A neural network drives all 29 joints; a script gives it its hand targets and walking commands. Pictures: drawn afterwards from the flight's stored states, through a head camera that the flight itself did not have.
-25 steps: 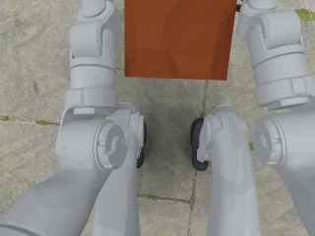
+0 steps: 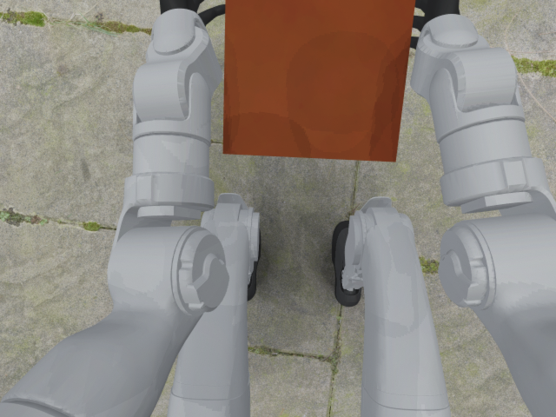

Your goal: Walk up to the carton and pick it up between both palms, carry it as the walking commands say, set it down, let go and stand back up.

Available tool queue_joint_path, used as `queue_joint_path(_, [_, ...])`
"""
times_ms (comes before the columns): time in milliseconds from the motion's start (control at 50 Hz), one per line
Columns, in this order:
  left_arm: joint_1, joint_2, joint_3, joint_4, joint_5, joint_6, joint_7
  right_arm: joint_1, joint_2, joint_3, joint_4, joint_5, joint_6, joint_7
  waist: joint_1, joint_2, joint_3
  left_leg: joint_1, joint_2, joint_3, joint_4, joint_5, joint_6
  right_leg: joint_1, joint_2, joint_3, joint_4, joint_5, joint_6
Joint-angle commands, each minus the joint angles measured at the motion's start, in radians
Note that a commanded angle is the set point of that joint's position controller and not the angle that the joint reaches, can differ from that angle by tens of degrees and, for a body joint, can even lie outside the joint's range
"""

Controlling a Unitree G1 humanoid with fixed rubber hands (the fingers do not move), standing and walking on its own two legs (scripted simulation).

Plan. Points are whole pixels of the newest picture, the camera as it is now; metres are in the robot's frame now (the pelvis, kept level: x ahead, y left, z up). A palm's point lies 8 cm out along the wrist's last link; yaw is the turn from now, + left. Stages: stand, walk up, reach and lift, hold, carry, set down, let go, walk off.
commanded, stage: reach and lift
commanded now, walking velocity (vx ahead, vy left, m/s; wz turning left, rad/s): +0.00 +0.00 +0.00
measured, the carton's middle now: (304, 37) +0.56 +0.01 -0.12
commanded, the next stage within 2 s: none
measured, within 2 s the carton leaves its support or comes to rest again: neither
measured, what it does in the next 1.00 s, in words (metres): rises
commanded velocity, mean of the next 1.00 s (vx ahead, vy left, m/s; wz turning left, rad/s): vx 0.00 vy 0.00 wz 0.00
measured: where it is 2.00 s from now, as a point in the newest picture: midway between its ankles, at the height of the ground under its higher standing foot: (295, 276)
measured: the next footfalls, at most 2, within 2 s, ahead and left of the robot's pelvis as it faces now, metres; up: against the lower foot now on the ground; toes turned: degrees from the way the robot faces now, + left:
none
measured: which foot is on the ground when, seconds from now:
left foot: down 0.00-1.00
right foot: down 0.00-1.00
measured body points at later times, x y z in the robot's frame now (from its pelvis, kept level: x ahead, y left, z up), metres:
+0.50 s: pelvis +0.00 +0.00 +0.05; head +0.27 +0.01 +0.40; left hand +0.53 +0.14 +0.03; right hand +0.52 -0.12 +0.00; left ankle +0.17 +0.14 -0.48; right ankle +0.17 -0.12 -0.48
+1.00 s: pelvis +0.00 +0.00 +0.12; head +0.24 +0.01 +0.49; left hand +0.50 +0.14 +0.09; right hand +0.50 -0.12 +0.07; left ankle +0.17 +0.14 -0.48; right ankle +0.17 -0.12 -0.48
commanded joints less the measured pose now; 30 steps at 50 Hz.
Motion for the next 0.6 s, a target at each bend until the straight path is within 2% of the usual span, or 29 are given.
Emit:
queue_joint_path(0, [-0.526,-1.187,-0.692,0.002,-0.2,0.086,-0.398,-1.009,1.231,0.47,-0.561,0.184,-0.174,0.358,0.013,-0.063,-2.706,0.772,-0.169,0.083,-0.27,0.208,0.042,0.874,0.15,-0.033,-0.319,0.196,0.046])
queue_joint_path(20, [-0.525,-1.19,-0.702,-0.018,-0.2,0.089,-0.397,-0.974,1.251,0.474,-0.544,0.184,-0.164,0.357,0.02,-0.037,-2.71,0.793,-0.171,0.096,-0.277,0.215,0.042,0.892,0.148,-0.029,-0.33,0.201,0.041])
queue_joint_path(40, [-0.543,-1.171,-0.714,-0.059,-0.219,0.089,-0.396,-0.999,1.243,0.489,-0.597,0.203,-0.167,0.353,0.02,-0.044,-2.749,0.812,-0.17,0.091,-0.284,0.233,0.045,0.93,0.15,-0.023,-0.336,0.229,0.046])
queue_joint_path(60, [-0.555,-1.172,-0.722,-0.064,-0.213,0.093,-0.391,-0.971,1.24,0.473,-0.564,0.188,-0.161,0.351,0.006,-0.035,-2.738,0.821,-0.169,0.086,-0.294,0.227,0.041,0.928,0.15,-0.025,-0.342,0.222,0.041])
queue_joint_path(80, [-0.523,-1.174,-0.745,-0.095,-0.229,0.097,-0.387,-0.992,1.233,0.512,-0.652,0.211,-0.165,0.346,0.012,-0.035,-2.792,0.868,-0.168,0.078,-0.298,0.248,0.044,0.964,0.152,-0.024,-0.341,0.246,0.039])
queue_joint_path(100, [-0.563,-1.147,-0.738,-0.119,-0.235,0.095,-0.383,-1.0,1.241,0.528,-0.633,0.218,-0.154,0.344,0.033,-0.042,-2.784,0.856,-0.167,0.084,-0.301,0.253,0.047,0.991,0.148,-0.012,-0.351,0.248,0.045])
queue_joint_path(120, [-0.557,-1.149,-0.75,-0.137,-0.25,0.094,-0.381,-0.977,1.247,0.547,-0.616,0.221,-0.15,0.343,0.024,-0.061,-2.754,0.839,-0.167,0.084,-0.312,0.232,0.047,0.998,0.152,-0.012,-0.363,0.233,0.047])
queue_joint_path(140, [-0.568,-1.135,-0.752,-0.174,-0.247,0.094,-0.378,-0.986,1.246,0.544,-0.635,0.231,-0.145,0.341,0.037,-0.041,-2.736,0.864,-0.166,0.089,-0.323,0.238,0.047,1.006,0.145,-0.004,-0.372,0.236,0.048])
queue_joint_path(160, [-0.529,-1.109,-0.72,-0.096,-0.217,0.102,-0.379,-0.976,1.253,0.526,-0.591,0.209,-0.138,0.342,0.052,-0.075,-2.664,0.825,-0.165,0.086,-0.327,0.188,0.056,0.977,0.144,-0.003,-0.381,0.186,0.054])
queue_joint_path(180, [-0.55,-1.116,-0.726,-0.107,-0.217,0.105,-0.381,-0.954,1.258,0.506,-0.567,0.195,-0.132,0.34,0.049,-0.053,-2.63,0.818,-0.16,0.092,-0.341,0.153,0.048,0.976,0.137,0.008,-0.402,0.15,0.047])
queue_joint_path(200, [-0.529,-1.118,-0.693,-0.046,-0.189,0.099,-0.383,-0.922,1.269,0.478,-0.471,0.173,-0.132,0.344,0.05,-0.077,-2.513,0.743,-0.158,0.092,-0.359,0.092,0.047,0.948,0.131,0.012,-0.425,0.09,0.049])
queue_joint_path(220, [-0.512,-1.143,-0.687,0.0,-0.192,0.103,-0.392,-0.948,1.256,0.472,-0.507,0.166,-0.141,0.347,0.039,-0.067,-2.496,0.776,-0.16,0.086,-0.372,0.074,0.05,0.928,0.13,0.013,-0.436,0.065,0.046])
queue_joint_path(240, [-0.52,-1.136,-0.681,-0.006,-0.179,0.094,-0.392,-0.922,1.284,0.472,-0.457,0.161,-0.137,0.351,0.053,-0.089,-2.476,0.778,-0.155,0.087,-0.383,0.065,0.052,0.922,0.126,0.007,-0.443,0.051,0.048])
queue_joint_path(260, [-0.535,-1.151,-0.682,0.008,-0.185,0.093,-0.397,-0.914,1.282,0.453,-0.438,0.163,-0.142,0.352,0.041,-0.061,-2.458,0.76,-0.152,0.09,-0.389,0.035,0.047,0.931,0.12,0.024,-0.467,0.013,0.041])
queue_joint_path(280, [-0.518,-1.172,-0.674,0.033,-0.164,0.092,-0.396,-0.934,1.286,0.45,-0.438,0.159,-0.149,0.358,0.052,-0.064,-2.468,0.78,-0.154,0.078,-0.408,0.037,0.047,0.917,0.122,0.012,-0.46,0.019,0.043])
queue_joint_path(320, [-0.474,-1.19,-0.676,0.052,-0.158,0.09,-0.405,-0.935,1.293,0.461,-0.466,0.156,-0.154,0.362,0.044,-0.076,-2.488,0.824,-0.157,0.079,-0.421,0.043,0.056,0.945,0.125,0.013,-0.483,0.017,0.045])
queue_joint_path(340, [-0.468,-1.169,-0.64,0.119,-0.134,0.093,-0.411,-0.931,1.274,0.431,-0.405,0.13,-0.154,0.366,0.054,-0.088,-2.402,0.741,-0.152,0.084,-0.42,0.006,0.052,0.906,0.119,0.02,-0.491,-0.019,0.043])
queue_joint_path(360, [-0.468,-1.205,-0.694,0.064,-0.169,0.091,-0.416,-0.949,1.282,0.481,-0.497,0.159,-0.162,0.366,0.04,-0.072,-2.528,0.852,-0.154,0.078,-0.433,0.044,0.05,0.971,0.12,0.024,-0.504,0.014,0.037])
queue_joint_path(380, [-0.468,-1.21,-0.691,0.075,-0.163,0.089,-0.414,-0.932,1.262,0.448,-0.455,0.144,-0.165,0.373,0.017,-0.056,-2.468,0.844,-0.15,0.072,-0.434,0.043,0.046,0.917,0.122,0.013,-0.503,0.013,0.035])
queue_joint_path(400, [-0.482,-1.202,-0.677,0.063,-0.163,0.09,-0.42,-0.928,1.284,0.453,-0.462,0.143,-0.158,0.37,0.025,-0.076,-2.491,0.844,-0.153,0.074,-0.452,0.046,0.055,0.96,0.125,0.009,-0.514,0.026,0.04])
queue_joint_path(440, [-0.476,-1.209,-0.721,0.016,-0.18,0.097,-0.421,-0.949,1.27,0.486,-0.524,0.164,-0.161,0.369,0.017,-0.065,-2.594,0.908,-0.158,0.07,-0.461,0.108,0.045,1.018,0.131,-0.001,-0.516,0.098,0.038])
queue_joint_path(460, [-0.472,-1.211,-0.732,0.002,-0.179,0.096,-0.419,-0.916,1.276,0.495,-0.513,0.16,-0.159,0.368,0.023,-0.051,-2.6,0.907,-0.154,0.067,-0.46,0.111,0.044,1.022,0.128,0.018,-0.52,0.096,0.034])
queue_joint_path(480, [-0.456,-1.215,-0.754,-0.021,-0.198,0.098,-0.418,-0.914,1.283,0.508,-0.55,0.17,-0.16,0.371,0.012,-0.063,-2.641,0.985,-0.155,0.058,-0.474,0.148,0.048,1.033,0.133,0.003,-0.524,0.136,0.036])
queue_joint_path(500, [-0.459,-1.213,-0.779,-0.059,-0.2,0.099,-0.417,-0.894,1.288,0.523,-0.551,0.183,-0.158,0.369,0.024,-0.03,-2.653,0.971,-0.153,0.062,-0.473,0.171,0.04,1.053,0.13,0.015,-0.528,0.166,0.035])
queue_joint_path(540, [-0.429,-1.21,-0.803,-0.104,-0.214,0.112,-0.412,-0.883,1.265,0.538,-0.617,0.186,-0.146,0.369,-0.007,-0.036,-2.707,1.056,-0.156,0.057,-0.488,0.224,0.04,1.09,0.14,0.004,-0.542,0.217,0.035])
queue_joint_path(560, [-0.399,-1.198,-0.786,-0.077,-0.206,0.111,-0.413,-0.868,1.277,0.544,-0.6,0.181,-0.144,0.364,0.009,-0.067,-2.666,1.017,-0.158,0.058,-0.491,0.231,0.043,1.111,0.139,0.007,-0.547,0.227,0.044])
queue_joint_path(580, [-0.43,-1.207,-0.813,-0.134,-0.224,0.109,-0.413,-0.872,1.271,0.564,-0.639,0.198,-0.146,0.362,0.007,-0.037,-2.709,1.04,-0.158,0.052,-0.497,0.237,0.041,1.132,0.138,0.017,-0.548,0.241,0.041])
